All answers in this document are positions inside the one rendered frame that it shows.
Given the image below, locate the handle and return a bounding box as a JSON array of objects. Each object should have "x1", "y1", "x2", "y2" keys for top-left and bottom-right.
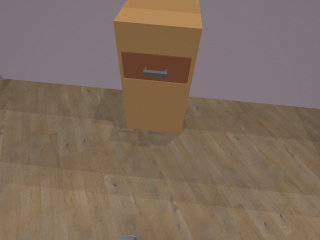
[{"x1": 143, "y1": 67, "x2": 167, "y2": 78}]

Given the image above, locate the drawer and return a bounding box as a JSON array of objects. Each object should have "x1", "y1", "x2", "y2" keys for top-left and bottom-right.
[{"x1": 122, "y1": 51, "x2": 192, "y2": 84}]

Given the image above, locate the cabinet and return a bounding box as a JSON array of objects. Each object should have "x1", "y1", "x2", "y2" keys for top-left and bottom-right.
[{"x1": 113, "y1": 0, "x2": 203, "y2": 134}]

